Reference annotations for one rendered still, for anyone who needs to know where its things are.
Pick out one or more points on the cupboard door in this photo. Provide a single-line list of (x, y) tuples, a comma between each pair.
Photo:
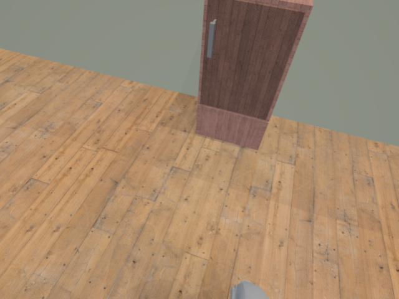
[(252, 44)]

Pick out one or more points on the right robot thigh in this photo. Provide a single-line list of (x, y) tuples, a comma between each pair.
[(247, 291)]

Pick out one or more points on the handle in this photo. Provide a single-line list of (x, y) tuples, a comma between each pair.
[(211, 38)]

